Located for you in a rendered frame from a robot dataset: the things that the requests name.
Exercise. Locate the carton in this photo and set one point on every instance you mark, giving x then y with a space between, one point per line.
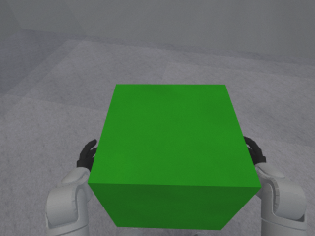
172 156

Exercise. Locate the right robot forearm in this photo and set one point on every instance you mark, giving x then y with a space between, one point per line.
283 203

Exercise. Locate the robot right hand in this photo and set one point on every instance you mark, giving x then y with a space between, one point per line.
255 151

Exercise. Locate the robot left hand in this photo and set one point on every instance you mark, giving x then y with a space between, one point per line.
86 158

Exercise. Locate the left robot forearm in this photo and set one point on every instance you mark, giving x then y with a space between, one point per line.
66 209

